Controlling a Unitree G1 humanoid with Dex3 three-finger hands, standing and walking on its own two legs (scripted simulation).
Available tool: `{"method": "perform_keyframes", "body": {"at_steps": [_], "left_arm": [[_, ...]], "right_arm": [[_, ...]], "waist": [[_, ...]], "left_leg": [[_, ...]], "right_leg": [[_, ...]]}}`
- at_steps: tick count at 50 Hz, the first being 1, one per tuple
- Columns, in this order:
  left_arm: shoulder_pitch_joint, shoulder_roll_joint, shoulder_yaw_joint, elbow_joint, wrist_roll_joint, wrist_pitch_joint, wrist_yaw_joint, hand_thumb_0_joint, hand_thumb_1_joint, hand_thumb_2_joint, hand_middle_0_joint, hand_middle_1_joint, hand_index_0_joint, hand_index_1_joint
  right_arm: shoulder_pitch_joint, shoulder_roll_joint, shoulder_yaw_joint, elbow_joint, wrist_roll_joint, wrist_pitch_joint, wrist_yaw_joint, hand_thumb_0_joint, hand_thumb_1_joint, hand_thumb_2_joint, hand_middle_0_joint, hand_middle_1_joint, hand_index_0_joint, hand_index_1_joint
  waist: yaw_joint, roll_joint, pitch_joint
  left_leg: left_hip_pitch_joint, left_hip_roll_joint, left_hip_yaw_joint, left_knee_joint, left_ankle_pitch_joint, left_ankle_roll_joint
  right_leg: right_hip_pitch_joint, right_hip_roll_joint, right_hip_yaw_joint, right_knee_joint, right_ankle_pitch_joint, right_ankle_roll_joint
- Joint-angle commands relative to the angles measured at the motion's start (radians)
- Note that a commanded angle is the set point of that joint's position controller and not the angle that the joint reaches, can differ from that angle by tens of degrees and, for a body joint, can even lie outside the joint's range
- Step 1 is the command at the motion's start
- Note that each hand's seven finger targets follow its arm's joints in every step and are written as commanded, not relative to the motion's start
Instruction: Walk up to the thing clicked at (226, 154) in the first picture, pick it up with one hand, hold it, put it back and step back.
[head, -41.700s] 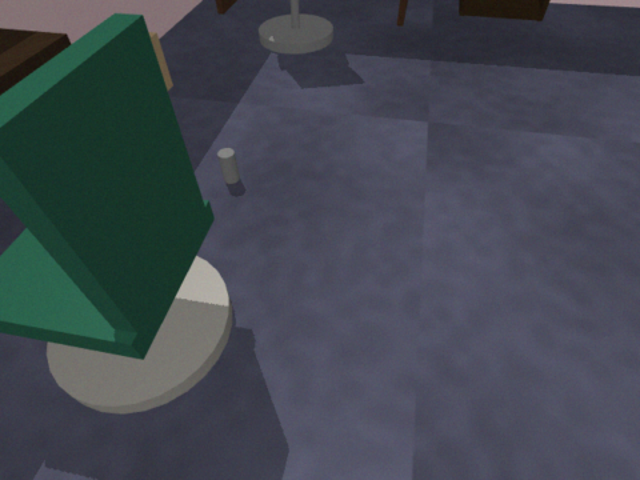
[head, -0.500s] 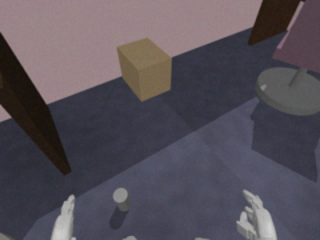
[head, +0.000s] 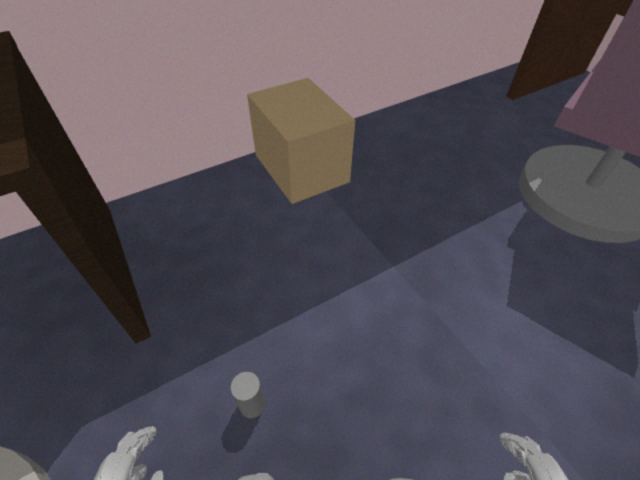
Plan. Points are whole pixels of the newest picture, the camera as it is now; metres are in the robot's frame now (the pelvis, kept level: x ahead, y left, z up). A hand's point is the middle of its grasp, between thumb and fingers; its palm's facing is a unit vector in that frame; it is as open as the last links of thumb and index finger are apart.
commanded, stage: stand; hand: left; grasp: from the side
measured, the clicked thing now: (248, 395) +0.44 +0.21 -0.66
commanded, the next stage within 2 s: step back in 1.96 s
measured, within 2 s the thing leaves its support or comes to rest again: neither
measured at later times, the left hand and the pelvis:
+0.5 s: hand out of the picture +0.03 +0.26 -0.12, palm faces +0.00 -0.93 -0.36, open 7.4 cm; pelvis -0.01 +0.01 +0.04, yaw +0 degrees
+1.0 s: hand out of the picture +0.05 +0.25 -0.12, palm faces -0.02 -0.94 -0.35, open 7.4 cm; pelvis +0.00 +0.00 +0.04, yaw +0 degrees
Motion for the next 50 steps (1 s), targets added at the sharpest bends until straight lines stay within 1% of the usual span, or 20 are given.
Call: {"method": "perform_keyframes", "body": {"at_steps": [1, 3, 6, 8, 11, 14, 17, 21, 22, 24, 26, 28, 29, 31, 37, 40, 42, 46, 48, 50], "left_arm": [[-0.046, 0.166, 0.074, 0.029, -0.009, -0.064, 0.006, 0.0, 0.9, 0.9, -0.2, -0.3, -0.2, -0.301], [-0.048, 0.174, 0.075, 0.085, -0.012, -0.069, 0.009, 0.0, 0.9, 0.9, -0.2, -0.3, -0.2, -0.301], [-0.054, 0.184, 0.072, 0.166, -0.02, -0.067, 0.013, 0.0, 0.9, 0.9, -0.2, -0.3, -0.2, -0.301], [-0.056, 0.18, 0.066, 0.212, -0.024, -0.061, 0.014, 0.0, 0.9, 0.9, -0.2, -0.3, -0.2, -0.301], [-0.066, 0.183, 0.059, 0.282, -0.025, -0.051, 0.013, 0.0, 0.9, 0.9, -0.2, -0.3, -0.2, -0.301], [-0.077, 0.192, 0.053, 0.339, -0.027, -0.049, 0.007, 0.0, 0.9, 0.9, -0.2, -0.3, -0.2, -0.301], [-0.077, 0.201, 0.05, 0.384, -0.027, -0.053, 0.005, 0.0, 0.9, 0.9, -0.2, -0.3, -0.2, -0.301], [-0.094, 0.212, 0.046, 0.431, -0.028, -0.052, 0.003, 0.0, 0.9, 0.9, -0.2, -0.3, -0.2, -0.301], [-0.09, 0.212, 0.045, 0.441, -0.027, -0.051, 0.002, 0.0, 0.9, 0.9, -0.2, -0.3, -0.2, -0.301], [-0.093, 0.209, 0.044, 0.454, -0.026, -0.052, 0.002, 0.0, 0.9, 0.9, -0.2, -0.3, -0.2, -0.301], [-0.098, 0.214, 0.044, 0.468, -0.025, -0.054, 0.002, 0.0, 0.9, 0.9, -0.2, -0.3, -0.2, -0.301], [-0.107, 0.217, 0.044, 0.476, -0.025, -0.055, 0.002, 0.0, 0.9, 0.9, -0.2, -0.3, -0.2, -0.301], [-0.103, 0.22, 0.044, 0.482, -0.025, -0.056, 0.003, 0.0, 0.9, 0.9, -0.2, -0.3, -0.2, -0.301], [-0.116, 0.222, 0.044, 0.484, -0.027, -0.055, 0.001, 0.0, 0.9, 0.9, -0.2, -0.3, -0.2, -0.301], [-0.124, 0.225, 0.048, 0.497, -0.03, -0.055, 0.0, 0.0, 0.9, 0.9, -0.2, -0.3, -0.2, -0.301], [-0.133, 0.223, 0.047, 0.498, -0.032, -0.056, -0.001, 0.0, 0.9, 0.9, -0.2, -0.3, -0.2, -0.301], [-0.13, 0.227, 0.049, 0.503, -0.032, -0.054, -0.002, 0.0, 0.9, 0.9, -0.2, -0.3, -0.2, -0.301], [-0.147, 0.229, 0.05, 0.505, -0.035, -0.057, -0.002, 0.0, 0.9, 0.9, -0.2, -0.3, -0.2, -0.301], [-0.153, 0.226, 0.048, 0.505, -0.036, -0.056, -0.003, 0.0, 0.9, 0.9, -0.2, -0.3, -0.2, -0.301], [-0.154, 0.226, 0.049, 0.504, -0.036, -0.055, -0.004, 0.0, 0.9, 0.9, -0.2, -0.3, -0.2, -0.301]], "right_arm": [[-0.052, -0.173, -0.06, -0.042, 0.008, -0.023, 0.001, 0.0, -0.9, -0.9, 0.2, 0.3, 0.2, 0.3], [-0.043, -0.177, -0.062, -0.007, 0.013, -0.021, -0.002, 0.0, -0.9, -0.9, 0.2, 0.3, 0.2, 0.3], [-0.027, -0.184, -0.057, 0.043, 0.02, -0.016, -0.005, 0.0, -0.9, -0.9, 0.2, 0.3, 0.2, 0.3], [-0.048, -0.196, -0.053, 0.074, 0.022, -0.012, -0.008, 0.0, -0.9, -0.9, 0.2, 0.3, 0.2, 0.3], [-0.053, -0.206, -0.046, 0.117, 0.025, -0.001, -0.01, 0.0, -0.9, -0.9, 0.2, 0.3, 0.2, 0.3], [-0.053, -0.219, -0.042, 0.156, 0.029, 0.002, -0.01, 0.0, -0.9, -0.9, 0.2, 0.3, 0.2, 0.3], [-0.065, -0.223, -0.042, 0.188, 0.034, 0.003, -0.008, 0.0, -0.9, -0.9, 0.2, 0.3, 0.2, 0.3], [-0.06, -0.227, -0.04, 0.221, 0.038, 0.008, -0.006, 0.0, -0.9, -0.9, 0.2, 0.3, 0.2, 0.3], [-0.068, -0.225, -0.04, 0.228, 0.036, 0.009, -0.006, 0.0, -0.9, -0.9, 0.2, 0.3, 0.2, 0.3], [-0.074, -0.225, -0.039, 0.235, 0.036, 0.009, -0.005, 0.0, -0.9, -0.9, 0.2, 0.3, 0.2, 0.3], [-0.08, -0.217, -0.037, 0.244, 0.038, 0.01, -0.003, 0.0, -0.9, -0.9, 0.2, 0.3, 0.2, 0.3], [-0.073, -0.212, -0.034, 0.254, 0.038, 0.014, -0.002, 0.0, -0.9, -0.9, 0.2, 0.3, 0.2, 0.3], [-0.086, -0.214, -0.037, 0.255, 0.039, 0.014, 0.0, 0.0, -0.9, -0.9, 0.2, 0.3, 0.2, 0.3], [-0.072, -0.21, -0.033, 0.264, 0.04, 0.014, 0.001, 0.0, -0.9, -0.9, 0.2, 0.3, 0.2, 0.3], [-0.079, -0.217, -0.029, 0.274, 0.04, 0.013, 0.001, 0.0, -0.9, -0.9, 0.2, 0.3, 0.2, 0.3], [-0.071, -0.218, -0.027, 0.282, 0.04, 0.011, 0.001, 0.0, -0.9, -0.9, 0.2, 0.3, 0.2, 0.3], [-0.083, -0.229, -0.028, 0.282, 0.042, 0.012, 0.0, 0.0, -0.9, -0.9, 0.2, 0.3, 0.2, 0.3], [-0.08, -0.225, -0.024, 0.288, 0.043, 0.008, 0.0, 0.0, -0.9, -0.9, 0.2, 0.3, 0.2, 0.3], [-0.079, -0.232, -0.023, 0.294, 0.043, 0.008, -0.001, 0.0, -0.9, -0.9, 0.2, 0.3, 0.2, 0.3], [-0.085, -0.238, -0.024, 0.294, 0.042, 0.007, -0.003, 0.0, -0.9, -0.9, 0.2, 0.3, 0.2, 0.3]], "waist": [[0.004, 0.026, -0.053], [0.001, 0.033, -0.083], [-0.004, 0.031, -0.087], [0.007, 0.049, -0.061], [0.003, 0.057, -0.005], [-0.006, 0.051, 0.029], [0.001, 0.038, 0.016], [-0.011, 0.03, 0.054], [-0.006, 0.035, 0.059], [-0.004, 0.031, 0.04], [-0.006, 0.007, 0.039], [-0.007, 0.001, 0.067], [-0.004, -0.015, 0.058], [-0.013, -0.015, 0.068], [-0.009, 0.008, 0.052], [-0.01, 0.005, 0.032], [-0.007, 0.025, 0.048], [-0.01, 0.003, 0.016], [-0.011, 0.019, 0.031], [-0.011, 0.027, 0.003]], "left_leg": [[0.073, 0.033, -0.087, -0.238, 0.121, 0.072], [0.131, 0.037, -0.088, -0.242, 0.231, 0.068], [0.179, 0.048, -0.094, -0.279, 0.327, 0.062], [0.186, 0.06, -0.108, -0.325, 0.304, 0.06], [0.177, 0.07, -0.123, -0.418, 0.181, 0.053], [0.196, 0.071, -0.125, -0.48, 0.107, 0.043], [0.239, 0.074, -0.122, -0.497, 0.142, 0.039], [0.235, 0.073, -0.121, -0.532, 0.08, 0.033], [0.233, 0.075, -0.125, -0.544, 0.057, 0.032], [0.231, 0.078, -0.125, -0.549, 0.069, 0.033], [0.263, 0.075, -0.118, -0.542, 0.091, 0.031], [0.234, 0.069, -0.113, -0.546, 0.058, 0.029], [0.265, 0.069, -0.107, -0.531, 0.094, 0.032], [0.27, 0.066, -0.101, -0.528, 0.101, 0.029], [0.253, 0.073, -0.103, -0.538, 0.097, 0.029], [0.271, 0.078, -0.099, -0.531, 0.141, 0.031], [0.256, 0.077, -0.103, -0.543, 0.108, 0.03], [0.292, 0.083, -0.096, -0.538, 0.198, 0.03], [0.278, 0.082, -0.093, -0.545, 0.183, 0.028], [0.292, 0.09, -0.091, -0.541, 0.208, 0.031]], "right_leg": [[0.081, -0.027, 0.064, -0.235, 0.156, -0.072], [0.123, -0.034, 0.062, -0.245, 0.25, -0.066], [0.175, -0.039, 0.058, -0.271, 0.324, -0.06], [0.191, -0.038, 0.05, -0.308, 0.299, -0.055], [0.212, -0.036, 0.051, -0.376, 0.217, -0.048], [0.221, -0.037, 0.054, -0.424, 0.193, -0.044], [0.248, -0.049, 0.058, -0.459, 0.216, -0.041], [0.235, -0.049, 0.063, -0.503, 0.164, -0.035], [0.23, -0.047, 0.059, -0.503, 0.154, -0.035], [0.257, -0.052, 0.058, -0.509, 0.18, -0.034], [0.236, -0.057, 0.068, -0.526, 0.158, -0.034], [0.228, -0.054, 0.069, -0.543, 0.113, -0.028], [0.217, -0.062, 0.078, -0.555, 0.11, -0.031], [0.197, -0.065, 0.087, -0.569, 0.083, -0.033], [0.229, -0.063, 0.083, -0.563, 0.123, -0.03], [0.244, -0.071, 0.09, -0.567, 0.148, -0.033], [0.242, -0.062, 0.08, -0.562, 0.144, -0.03], [0.264, -0.072, 0.086, -0.56, 0.209, -0.035], [0.266, -0.069, 0.082, -0.56, 0.204, -0.033], [0.285, -0.073, 0.081, -0.558, 0.255, -0.034]]}}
